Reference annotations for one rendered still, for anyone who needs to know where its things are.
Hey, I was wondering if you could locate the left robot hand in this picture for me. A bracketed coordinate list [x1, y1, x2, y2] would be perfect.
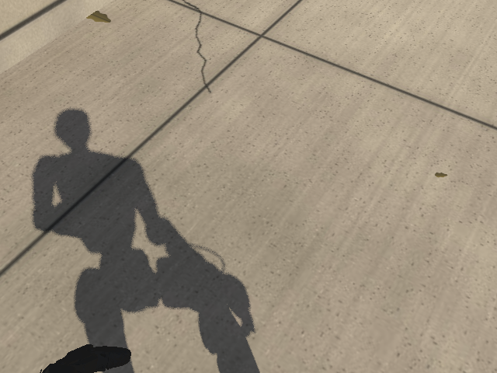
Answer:
[40, 344, 131, 373]

